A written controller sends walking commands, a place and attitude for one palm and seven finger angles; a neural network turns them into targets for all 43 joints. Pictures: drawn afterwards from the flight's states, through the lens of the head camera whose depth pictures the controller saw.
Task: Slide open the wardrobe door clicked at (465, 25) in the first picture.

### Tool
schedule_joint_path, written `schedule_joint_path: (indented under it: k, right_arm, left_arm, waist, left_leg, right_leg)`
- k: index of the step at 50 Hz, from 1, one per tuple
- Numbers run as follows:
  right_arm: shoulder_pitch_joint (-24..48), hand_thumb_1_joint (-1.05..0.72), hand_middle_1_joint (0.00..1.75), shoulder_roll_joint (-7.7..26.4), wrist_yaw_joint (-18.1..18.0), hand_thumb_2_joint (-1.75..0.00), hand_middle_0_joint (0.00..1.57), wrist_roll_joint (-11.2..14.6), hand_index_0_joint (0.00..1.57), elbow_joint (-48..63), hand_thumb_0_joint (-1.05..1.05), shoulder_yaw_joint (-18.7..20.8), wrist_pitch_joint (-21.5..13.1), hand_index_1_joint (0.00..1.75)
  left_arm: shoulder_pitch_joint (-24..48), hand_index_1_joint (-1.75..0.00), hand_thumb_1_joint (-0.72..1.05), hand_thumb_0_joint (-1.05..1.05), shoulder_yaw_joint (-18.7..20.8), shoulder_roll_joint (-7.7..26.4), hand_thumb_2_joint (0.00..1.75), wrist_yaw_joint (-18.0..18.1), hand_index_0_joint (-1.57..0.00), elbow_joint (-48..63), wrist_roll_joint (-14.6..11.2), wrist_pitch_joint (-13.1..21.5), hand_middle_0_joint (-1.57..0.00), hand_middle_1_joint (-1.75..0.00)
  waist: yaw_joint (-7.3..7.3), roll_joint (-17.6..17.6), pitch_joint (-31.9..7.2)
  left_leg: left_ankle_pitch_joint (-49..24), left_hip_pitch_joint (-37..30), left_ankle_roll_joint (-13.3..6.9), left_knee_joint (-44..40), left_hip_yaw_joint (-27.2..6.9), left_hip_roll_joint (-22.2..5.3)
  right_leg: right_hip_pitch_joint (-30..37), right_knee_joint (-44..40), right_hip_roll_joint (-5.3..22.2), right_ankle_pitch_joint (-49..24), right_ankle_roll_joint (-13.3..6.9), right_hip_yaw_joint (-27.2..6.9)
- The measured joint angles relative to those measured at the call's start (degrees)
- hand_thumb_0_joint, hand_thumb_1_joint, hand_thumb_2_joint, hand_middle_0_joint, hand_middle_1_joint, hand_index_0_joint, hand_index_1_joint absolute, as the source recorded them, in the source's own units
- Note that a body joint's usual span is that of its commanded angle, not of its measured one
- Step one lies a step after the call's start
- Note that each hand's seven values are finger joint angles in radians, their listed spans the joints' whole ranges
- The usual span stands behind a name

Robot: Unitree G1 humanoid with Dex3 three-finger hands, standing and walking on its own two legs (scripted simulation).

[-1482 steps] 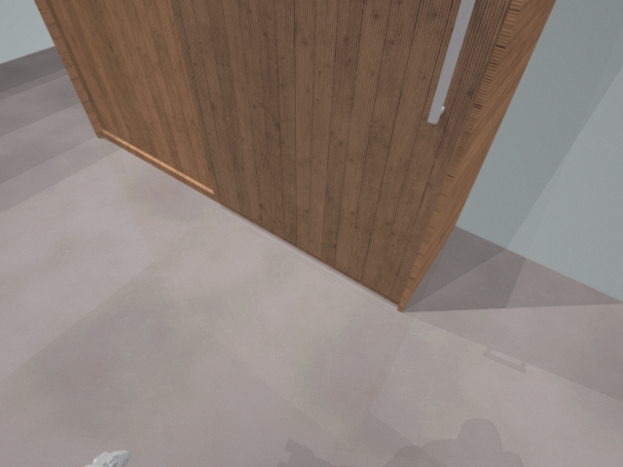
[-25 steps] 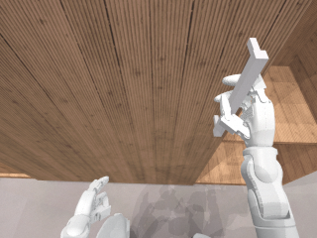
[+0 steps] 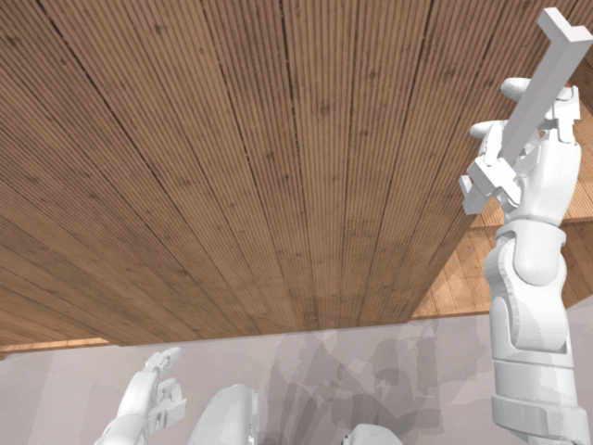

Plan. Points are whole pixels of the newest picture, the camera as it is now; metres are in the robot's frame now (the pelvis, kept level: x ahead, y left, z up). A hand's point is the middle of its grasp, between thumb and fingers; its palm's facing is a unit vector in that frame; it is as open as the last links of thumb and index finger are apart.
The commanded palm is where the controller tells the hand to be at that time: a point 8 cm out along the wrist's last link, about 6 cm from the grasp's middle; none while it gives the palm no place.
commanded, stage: stop walking and hold the door there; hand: right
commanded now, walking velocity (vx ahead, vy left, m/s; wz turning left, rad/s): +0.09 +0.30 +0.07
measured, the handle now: (503, 132) +0.41 -0.25 +0.15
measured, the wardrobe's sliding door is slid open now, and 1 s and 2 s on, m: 0.48 0.48 0.48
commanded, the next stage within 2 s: none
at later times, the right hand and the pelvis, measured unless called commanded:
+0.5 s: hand (490, 165) +0.37 -0.23 +0.15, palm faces +0.47 +0.81 -0.34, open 5.9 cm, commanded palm +0.33 -0.26 +0.12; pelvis +0.02 +0.06 +0.00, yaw +6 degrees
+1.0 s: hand (488, 167) +0.37 -0.23 +0.15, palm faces +0.36 +0.89 -0.26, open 5.7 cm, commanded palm +0.33 -0.26 +0.12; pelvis -0.03 +0.02 -0.01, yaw +11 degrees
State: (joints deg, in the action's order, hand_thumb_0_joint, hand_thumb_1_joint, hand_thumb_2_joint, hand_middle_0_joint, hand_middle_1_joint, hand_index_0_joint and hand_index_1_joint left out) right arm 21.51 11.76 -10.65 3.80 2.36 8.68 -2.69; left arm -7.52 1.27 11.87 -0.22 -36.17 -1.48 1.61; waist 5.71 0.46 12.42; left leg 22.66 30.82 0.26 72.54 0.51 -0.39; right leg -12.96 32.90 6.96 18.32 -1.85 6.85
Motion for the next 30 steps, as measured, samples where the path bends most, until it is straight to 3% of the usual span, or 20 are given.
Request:
schedule_joint_path:
  k: [3,5,7,11,13,14,15,16,18,22,25,30]
  right_arm:
    - [-0.6,-0.8,1.43,1.1,2.0,-0.87,0.35,-0.4,0.16,-0.7,0.02,1.0,-0.9,1.3]
    - [-3.2,-0.77,1.43,6.3,4.4,-0.86,0.37,-0.9,0.19,-2.2,-0.01,2.6,-2.6,1.32]
    - [-5.5,-0.73,1.43,9.8,5.3,-0.85,0.39,-0.4,0.24,-3.5,-0.04,4.0,-2.7,1.34]
    - [-8.7,-0.7,1.42,12.5,4.9,-0.83,0.43,0.6,0.31,-7.4,-0.08,7.3,-1.5,1.37]
    - [-9.8,-0.68,1.41,14.1,4.7,-0.83,0.43,0.8,0.31,-9.8,-0.1,9.4,-0.8,1.38]
    - [-10.2,-0.67,1.41,15.5,4.7,-0.82,0.44,0.8,0.31,-11.1,-0.11,10.4,-0.6,1.38]
    - [-10.6,-0.65,1.41,16.6,4.6,-0.82,0.44,0.5,0.31,-12.4,-0.13,11.7,-0.7,1.39]
    - [-11.1,-0.64,1.41,15.8,4.2,-0.82,0.44,0.1,0.3,-13.8,-0.14,13.4,-1.2,1.39]
    - [-11.9,-0.64,1.41,14.2,3.8,-0.81,0.45,-0.3,0.31,-16.4,-0.15,16.0,-2.2,1.39]
    - [-11.6,-0.64,1.4,13.8,3.9,-0.79,0.45,-0.4,0.33,-19.5,-0.16,17.4,-3.3,1.4]
    - [-11.5,-0.64,1.4,14.2,4.1,-0.8,0.46,-0.8,0.34,-21.1,-0.15,17.6,-4.8,1.4]
    - [-10.5,-0.65,1.4,13.7,3.9,-0.82,0.46,-1.3,0.34,-20.5,-0.14,16.1,-5.5,1.39]
  left_arm:
    - [0.3,-0.3,0.9,0.01,-1.3,-1.9,0.9,-0.6,-0.2,0.8,0.3,-0.2,-0.19,-0.3]
    - [1.3,-0.3,0.9,0.01,-2.2,-3.5,0.9,0.0,-0.21,1.2,0.6,-1.3,-0.2,-0.3]
    - [1.2,-0.3,0.9,0.01,-2.5,-4.3,0.9,0.7,-0.21,2.3,0.5,-1.1,-0.2,-0.3]
    - [0.3,-0.3,0.9,0.01,-3.4,-3.6,0.9,1.6,-0.21,3.5,0.2,0.8,-0.2,-0.3]
    - [-0.2,-0.3,0.9,0.01,-4.0,-2.8,0.9,2.0,-0.21,3.8,-0.1,1.5,-0.2,-0.3]
    - [-0.4,-0.3,0.9,0.01,-4.3,-2.6,0.9,2.2,-0.21,3.9,-0.2,1.6,-0.2,-0.3]
    - [-0.3,-0.3,0.9,0.01,-4.5,-2.0,0.9,2.4,-0.21,3.8,-0.3,1.6,-0.2,-0.3]
    - [0.8,-0.3,0.9,0.01,-4.3,-0.3,0.89,2.8,-0.21,2.9,-0.2,1.5,-0.2,-0.3]
    - [3.1,-0.3,0.9,0.01,-2.8,2.6,0.89,3.7,-0.21,0.6,-0.1,1.2,-0.2,-0.3]
    - [3.2,-0.3,0.9,0.01,-0.5,5.8,0.9,4.6,-0.21,-2.4,-0.8,0.6,-0.2,-0.3]
    - [1.3,-0.3,0.9,0.01,0.1,6.9,0.9,4.9,-0.2,-3.3,-0.8,0.0,-0.2,-0.3]
    - [-3.1,-0.3,0.9,0.01,0.8,7.9,0.9,5.3,-0.2,-3.8,-0.4,0.3,-0.19,-0.3]
  waist:
    - [0.89,0.7,-0.1]
    - [0.11,1.0,-1.2]
    - [0.07,1.7,-2.1]
    - [-0.35,3.3,-3.8]
    - [-1.19,3.0,-5.0]
    - [-1.72,1.6,-6.0]
    - [-2.26,0.7,-7.2]
    - [-2.79,2.4,-7.5]
    - [-3.94,5.6,-6.9]
    - [-5.07,4.0,-6.0]
    - [-5.99,1.7,-6.9]
    - [-7.31,-0.1,-9.2]
  left_leg:
    - [-4.6,2.3,1.2,-1.1,0.4,-1.7]
    - [-5.9,2.6,1.8,-5.0,1.3,-2.0]
    - [-7.1,0.8,2.1,-11.6,3.1,-2.2]
    - [-8.4,-6.4,1.9,-26.9,6.4,-1.3]
    - [-12.2,-11.6,1.7,-36.0,7.4,-0.9]
    - [-17.4,-14.1,1.2,-40.3,6.9,-1.5]
    - [-14.4,-15.4,0.5,-42.0,6.3,-2.5]
    - [-10.0,-14.7,0.0,-40.6,6.2,-2.1]
    - [-8.3,-13.8,-0.3,-39.5,5.7,-1.5]
    - [-11.6,-13.8,0.3,-42.0,3.7,-4.0]
    - [-13.3,-14.1,0.5,-44.4,2.8,-5.1]
    - [-14.9,-13.5,1.5,-45.4,2.7,-5.0]
  right_leg:
    - [2.0,-4.8,2.8,-2.5,1.2,-0.6]
    - [3.2,-7.0,4.5,-3.5,2.0,-0.1]
    - [4.6,-8.2,5.8,-3.7,2.9,0.8]
    - [7.1,-8.2,6.1,-2.6,4.5,2.5]
    - [6.7,-5.1,5.2,-0.6,5.3,2.7]
    - [5.8,-2.3,3.9,1.1,5.6,2.9]
    - [3.9,1.6,2.6,3.5,5.2,2.8]
    - [1.8,6.3,2.2,7.0,4.5,0.4]
    - [-2.5,15.2,-0.3,11.1,4.0,-3.7]
    - [-8.7,26.2,-6.6,10.8,4.3,-4.7]
    - [-8.9,23.0,-7.5,7.5,4.1,-3.7]
    - [-3.0,6.0,-6.0,3.3,2.8,-3.7]
